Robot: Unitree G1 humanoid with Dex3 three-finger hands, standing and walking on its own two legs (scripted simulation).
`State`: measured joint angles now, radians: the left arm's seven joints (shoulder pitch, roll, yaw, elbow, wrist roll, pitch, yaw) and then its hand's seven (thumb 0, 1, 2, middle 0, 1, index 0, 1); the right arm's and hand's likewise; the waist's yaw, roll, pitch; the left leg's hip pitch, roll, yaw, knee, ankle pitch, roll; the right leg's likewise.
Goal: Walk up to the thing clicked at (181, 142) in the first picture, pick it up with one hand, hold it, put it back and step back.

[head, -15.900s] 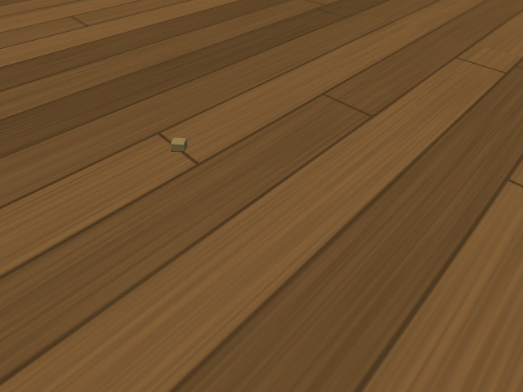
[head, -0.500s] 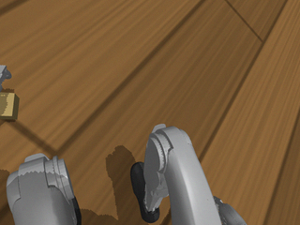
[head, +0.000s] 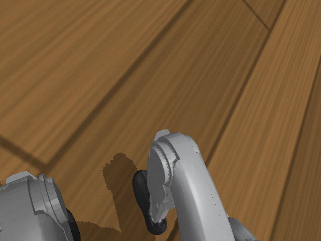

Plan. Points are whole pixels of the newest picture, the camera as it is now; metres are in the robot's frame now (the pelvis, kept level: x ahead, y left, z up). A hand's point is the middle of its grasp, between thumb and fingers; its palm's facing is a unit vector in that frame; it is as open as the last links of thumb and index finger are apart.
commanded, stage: rest palm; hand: left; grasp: from above
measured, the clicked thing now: out of the picture +0.46 +0.31 -0.27
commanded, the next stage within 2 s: close in 1.22 s
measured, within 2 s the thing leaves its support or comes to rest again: neither
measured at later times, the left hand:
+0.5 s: hand out of the picture +0.44 +0.28 -0.24, palm faces -0.45 -0.01 -0.89, open 14.4 cm
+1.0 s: hand out of the picture +0.44 +0.28 -0.25, palm faces -0.50 -0.03 -0.87, open 14.3 cm
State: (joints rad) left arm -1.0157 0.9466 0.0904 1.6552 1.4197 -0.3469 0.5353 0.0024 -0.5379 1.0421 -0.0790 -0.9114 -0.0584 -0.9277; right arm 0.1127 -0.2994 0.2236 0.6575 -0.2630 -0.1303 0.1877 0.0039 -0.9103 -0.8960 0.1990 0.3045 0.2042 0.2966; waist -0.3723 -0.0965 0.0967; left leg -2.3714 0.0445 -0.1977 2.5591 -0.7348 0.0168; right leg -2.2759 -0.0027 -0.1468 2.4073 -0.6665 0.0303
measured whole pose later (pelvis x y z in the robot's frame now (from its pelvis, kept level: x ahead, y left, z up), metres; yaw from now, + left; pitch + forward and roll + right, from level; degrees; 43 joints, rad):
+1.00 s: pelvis +0.00 +0.00 +0.00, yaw -2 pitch +28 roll -14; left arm -0.96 0.95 0.02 1.60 1.41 -0.40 0.59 0.00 -0.53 1.04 -0.08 -0.91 -0.06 -0.92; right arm 0.07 -0.31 0.28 0.67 -0.31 -0.15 0.22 0.00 -0.91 -0.90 0.20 0.30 0.20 0.30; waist -0.35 -0.13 0.15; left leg -2.34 0.05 -0.24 2.58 -0.76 0.01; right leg -2.23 0.01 -0.18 2.40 -0.67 0.04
